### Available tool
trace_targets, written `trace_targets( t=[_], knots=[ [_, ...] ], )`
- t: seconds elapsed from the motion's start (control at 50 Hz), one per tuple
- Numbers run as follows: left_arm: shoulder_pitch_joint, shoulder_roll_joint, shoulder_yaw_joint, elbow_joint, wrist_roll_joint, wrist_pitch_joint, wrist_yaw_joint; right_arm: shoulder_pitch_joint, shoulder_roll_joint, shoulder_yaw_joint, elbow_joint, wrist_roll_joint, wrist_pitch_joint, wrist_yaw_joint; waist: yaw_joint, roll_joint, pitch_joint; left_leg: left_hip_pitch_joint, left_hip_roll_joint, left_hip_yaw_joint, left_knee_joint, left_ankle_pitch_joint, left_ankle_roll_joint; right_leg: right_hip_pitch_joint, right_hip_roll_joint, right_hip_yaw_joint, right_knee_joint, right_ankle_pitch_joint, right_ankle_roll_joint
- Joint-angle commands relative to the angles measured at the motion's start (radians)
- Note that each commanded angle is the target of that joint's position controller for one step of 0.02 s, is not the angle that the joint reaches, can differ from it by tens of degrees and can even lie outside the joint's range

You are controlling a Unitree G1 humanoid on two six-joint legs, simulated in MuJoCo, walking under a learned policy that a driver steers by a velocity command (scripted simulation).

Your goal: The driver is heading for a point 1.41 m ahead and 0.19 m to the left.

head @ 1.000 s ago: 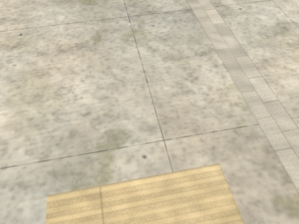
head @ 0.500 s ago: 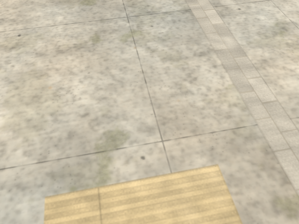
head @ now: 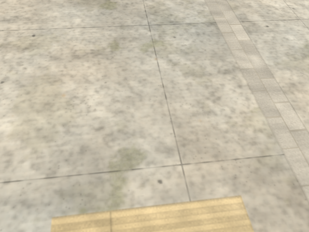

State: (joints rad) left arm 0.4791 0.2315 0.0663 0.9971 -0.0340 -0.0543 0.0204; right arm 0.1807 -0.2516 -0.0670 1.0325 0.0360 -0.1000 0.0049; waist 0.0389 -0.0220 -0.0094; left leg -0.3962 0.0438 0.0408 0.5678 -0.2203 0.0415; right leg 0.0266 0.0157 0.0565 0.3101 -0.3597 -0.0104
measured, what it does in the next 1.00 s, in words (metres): walks ahead: left foot, then right foot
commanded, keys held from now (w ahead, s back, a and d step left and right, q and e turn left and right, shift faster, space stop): w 0.46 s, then no key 0.54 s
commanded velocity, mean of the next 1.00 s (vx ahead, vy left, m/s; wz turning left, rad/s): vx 0.31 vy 0.00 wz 0.00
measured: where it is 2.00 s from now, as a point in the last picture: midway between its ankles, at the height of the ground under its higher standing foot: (150, 207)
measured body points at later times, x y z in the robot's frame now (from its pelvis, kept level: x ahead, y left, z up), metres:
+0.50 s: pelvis +0.25 +0.03 -0.01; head +0.28 +0.04 +0.44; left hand +0.48 +0.24 -0.10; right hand +0.15 -0.22 -0.14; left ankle +0.07 +0.12 -0.73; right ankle +0.44 -0.10 -0.71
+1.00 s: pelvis +0.42 +0.03 +0.00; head +0.43 +0.04 +0.45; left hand +0.51 +0.28 -0.14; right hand +0.51 -0.23 -0.12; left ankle +0.46 +0.16 -0.74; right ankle +0.44 -0.08 -0.73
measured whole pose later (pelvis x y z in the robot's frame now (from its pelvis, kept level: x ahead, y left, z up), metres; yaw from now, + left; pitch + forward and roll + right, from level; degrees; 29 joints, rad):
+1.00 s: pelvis +0.42 +0.03 +0.00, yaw +1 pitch +0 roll -2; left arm 0.16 0.23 0.01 1.00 0.01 -0.04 0.00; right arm 0.22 -0.22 -0.05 0.92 -0.01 0.00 -0.04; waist 0.02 0.00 0.00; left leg -0.33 0.05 -0.02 0.54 -0.23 -0.02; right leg -0.26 0.03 -0.07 0.46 -0.21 -0.02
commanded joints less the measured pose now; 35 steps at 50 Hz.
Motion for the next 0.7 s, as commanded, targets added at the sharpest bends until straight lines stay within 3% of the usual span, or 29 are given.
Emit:
trace_targets(
  t=[0.02,0.04,0.06,0.08,0.1,0.12,0.16,0.18,0.22,0.3,0.4,0.46,0.48,0.52,0.54,0.56,0.58,0.6,0.62,0.64,0.66,0.7],
  knots=[
    [-0.101,0.064,-0.009,-0.087,0.011,-0.030,-0.008,0.372,-0.191,-0.066,0.064,-0.001,-0.003,-0.017,-0.227,0.105,0.006,0.496,0.114,-0.196,-0.169,-0.106,0.087,-0.472,-0.069,-0.017,0.393,0.227,-0.071],
    [-0.062,-0.032,-0.032,-0.126,0.012,-0.049,-0.006,0.507,-0.294,-0.081,0.086,-0.018,-0.011,-0.007,-0.204,0.362,-0.105,0.664,0.371,-0.718,-0.381,-0.302,0.244,-0.706,0.071,-0.063,0.769,-0.162,-0.024],
    [-0.071,0.045,-0.016,-0.131,-0.011,-0.068,-0.013,0.410,-0.184,-0.042,0.076,-0.026,-0.025,0.003,-0.143,0.260,-0.049,0.567,0.384,-0.832,-0.413,-0.454,0.256,-0.793,0.011,0.064,0.939,-0.172,-0.055],
    [-0.109,0.089,-0.007,-0.142,-0.023,-0.076,-0.022,0.293,-0.122,-0.021,0.030,-0.024,-0.030,0.009,-0.113,0.197,0.045,0.467,0.355,-0.692,-0.403,-0.444,0.217,-0.841,-0.053,0.061,0.972,-0.078,-0.089],
    [-0.134,0.110,-0.001,-0.136,-0.013,-0.076,-0.024,0.189,-0.091,-0.006,-0.007,-0.030,-0.032,0.017,-0.083,0.139,0.075,0.389,0.286,-0.541,-0.408,-0.327,0.174,-0.803,-0.101,0.046,0.937,0.025,-0.106],
    [-0.139,0.106,0.006,-0.130,0.003,-0.072,-0.022,0.146,-0.085,0.000,-0.026,-0.036,-0.027,0.021,-0.060,0.116,0.076,0.335,0.242,-0.432,-0.420,-0.205,0.152,-0.763,-0.131,0.036,0.873,0.095,-0.106],
    [-0.117,0.093,0.013,-0.108,0.008,-0.053,-0.025,0.152,-0.058,0.011,-0.036,-0.041,-0.020,0.022,-0.036,0.112,0.061,0.287,0.179,-0.295,-0.439,-0.010,0.131,-0.672,-0.153,0.015,0.804,0.165,-0.091],
    [-0.125,0.080,0.011,-0.105,0.012,-0.044,-0.024,0.178,-0.072,0.010,-0.031,-0.039,-0.021,0.020,-0.036,0.105,0.064,0.286,0.167,-0.253,-0.442,0.084,0.138,-0.677,-0.156,-0.002,0.785,0.189,-0.077],
    [-0.205,0.070,0.009,-0.130,0.014,-0.033,-0.016,0.228,-0.108,0.002,-0.020,-0.040,-0.024,0.010,-0.051,0.067,0.088,0.309,0.174,-0.219,-0.464,0.203,0.145,-0.747,-0.160,-0.020,0.718,0.258,-0.041],
    [-0.371,0.061,0.004,-0.184,0.018,-0.036,-0.019,0.267,-0.101,0.008,-0.028,-0.041,-0.008,-0.009,-0.083,0.077,0.104,0.335,0.144,-0.134,-0.468,0.344,0.128,-0.788,-0.144,-0.045,0.495,0.409,-0.009],
    [-0.549,0.044,-0.015,-0.237,0.009,-0.049,-0.047,0.353,-0.100,0.011,-0.017,-0.029,0.004,-0.019,-0.128,0.081,0.144,0.400,0.146,-0.089,-0.473,0.333,0.120,-0.742,-0.093,-0.088,0.271,0.488,-0.024],
    [-0.616,0.052,-0.020,-0.271,0.005,-0.062,-0.068,0.368,-0.112,0.004,-0.013,-0.026,0.018,-0.022,-0.119,0.089,0.154,0.508,0.192,-0.087,-0.416,0.433,0.125,-0.752,-0.076,-0.089,0.208,0.426,-0.054],
    [-0.607,0.062,-0.017,-0.273,0.008,-0.068,-0.073,0.351,-0.118,0.002,-0.018,-0.030,0.024,-0.024,-0.096,0.095,0.144,0.526,0.193,-0.077,-0.368,0.561,0.114,-0.711,-0.057,-0.096,0.186,0.400,-0.068],
    [-0.459,0.123,0.009,-0.235,0.020,-0.077,-0.073,0.319,-0.145,-0.005,-0.036,-0.040,0.035,-0.030,-0.011,0.156,0.017,0.556,0.174,-0.071,-0.176,0.947,0.079,-0.491,0.019,-0.133,0.191,0.364,-0.101],
    [-0.289,0.165,0.027,-0.183,0.024,-0.079,-0.067,0.288,-0.143,-0.001,-0.048,-0.042,0.041,-0.027,0.077,0.157,-0.084,0.504,0.124,-0.039,0.024,1.000,0.040,-0.268,0.030,-0.140,0.144,0.484,-0.130],
    [-0.117,0.230,0.040,-0.140,0.052,-0.076,-0.055,0.280,-0.116,0.012,-0.080,-0.052,0.034,-0.023,0.125,0.088,-0.239,0.251,0.071,-0.034,0.305,0.699,0.002,0.097,-0.143,0.024,0.236,0.793,-0.195],
    [-0.069,0.291,0.043,-0.117,0.073,-0.065,-0.054,0.468,0.033,0.054,-0.065,-0.052,0.017,-0.007,0.027,-0.217,-0.443,-0.116,-0.132,-0.054,0.743,-0.333,-0.066,0.479,-0.477,0.465,0.247,1.116,-0.419],
    [-0.040,0.207,0.027,-0.110,0.053,-0.054,-0.055,0.467,-0.060,0.032,-0.022,-0.022,-0.001,-0.001,0.077,-0.113,-0.544,-0.149,-0.133,-0.247,0.872,-0.454,-0.059,0.461,-0.453,0.547,0.188,1.037,-0.424],
    [-0.165,0.176,0.014,-0.127,0.034,-0.048,-0.052,0.340,-0.107,0.018,-0.070,0.004,-0.005,-0.002,0.054,-0.107,-0.351,-0.225,-0.062,-0.208,0.851,-0.411,-0.053,0.296,-0.406,0.366,0.152,0.996,-0.366],
    [-0.270,0.136,0.001,-0.143,0.028,-0.047,-0.047,0.246,-0.112,0.018,-0.099,-0.002,-0.003,-0.011,0.023,-0.018,-0.210,-0.225,-0.008,-0.149,0.772,-0.334,-0.058,0.106,-0.351,0.253,0.101,0.956,-0.315],
    [-0.323,0.108,-0.011,-0.146,0.031,-0.050,-0.047,0.206,-0.111,0.008,-0.104,-0.016,0.009,-0.023,-0.009,0.028,-0.124,-0.184,0.019,-0.124,0.711,-0.289,-0.067,-0.055,-0.314,0.189,0.050,0.932,-0.291],
    [-0.369,0.087,-0.020,-0.128,0.056,-0.054,-0.052,0.264,-0.052,0.010,-0.097,-0.028,0.045,-0.033,-0.078,-0.003,-0.089,-0.006,0.049,-0.117,0.593,-0.226,-0.072,-0.276,-0.264,0.091,-0.023,0.892,-0.271]
  ],
)
Velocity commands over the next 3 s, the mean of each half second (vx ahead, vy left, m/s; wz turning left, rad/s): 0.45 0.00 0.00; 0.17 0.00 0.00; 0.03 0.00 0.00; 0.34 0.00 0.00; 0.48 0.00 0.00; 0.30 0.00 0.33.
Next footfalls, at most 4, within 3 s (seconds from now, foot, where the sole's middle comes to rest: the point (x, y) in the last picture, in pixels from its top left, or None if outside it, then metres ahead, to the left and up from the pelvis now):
0.02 left None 0.11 0.12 -0.77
0.56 right None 0.48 -0.09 -0.77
0.92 left None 0.50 0.16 -0.77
2.18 left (133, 152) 0.91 0.14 -0.77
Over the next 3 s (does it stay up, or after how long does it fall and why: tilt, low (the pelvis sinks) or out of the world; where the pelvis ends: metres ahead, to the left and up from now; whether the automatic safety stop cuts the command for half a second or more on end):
stays up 1.10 0.00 0.01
